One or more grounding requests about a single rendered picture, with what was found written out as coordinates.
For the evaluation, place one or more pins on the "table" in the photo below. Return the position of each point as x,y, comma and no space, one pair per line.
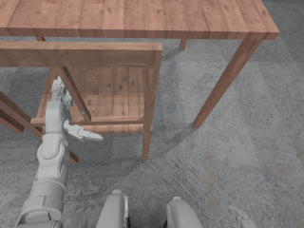
246,20

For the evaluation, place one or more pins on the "left robot hand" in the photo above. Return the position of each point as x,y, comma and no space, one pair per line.
57,112

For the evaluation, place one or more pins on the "robot right thigh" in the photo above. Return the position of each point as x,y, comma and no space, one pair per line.
181,215

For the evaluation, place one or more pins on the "robot left forearm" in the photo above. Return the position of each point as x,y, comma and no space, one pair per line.
45,200

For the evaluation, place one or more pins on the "robot left thigh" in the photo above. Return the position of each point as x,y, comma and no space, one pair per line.
114,212

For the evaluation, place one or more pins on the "right robot hand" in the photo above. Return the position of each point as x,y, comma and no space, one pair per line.
241,218

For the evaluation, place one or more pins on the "chair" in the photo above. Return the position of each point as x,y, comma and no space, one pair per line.
114,83

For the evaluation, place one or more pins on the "robot thigh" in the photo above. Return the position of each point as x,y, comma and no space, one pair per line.
114,212
181,215

